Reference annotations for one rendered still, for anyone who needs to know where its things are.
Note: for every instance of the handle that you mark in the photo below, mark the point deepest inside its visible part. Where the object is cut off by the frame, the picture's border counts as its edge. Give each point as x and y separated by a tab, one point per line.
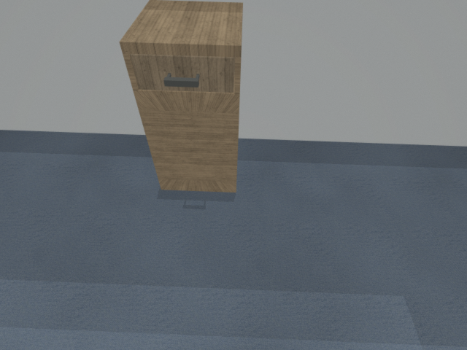
181	81

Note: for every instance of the drawer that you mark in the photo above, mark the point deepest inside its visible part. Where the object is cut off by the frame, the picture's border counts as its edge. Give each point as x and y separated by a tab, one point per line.
216	74

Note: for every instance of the cabinet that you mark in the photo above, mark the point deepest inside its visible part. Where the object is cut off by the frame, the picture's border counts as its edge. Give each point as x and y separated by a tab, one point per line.
193	136

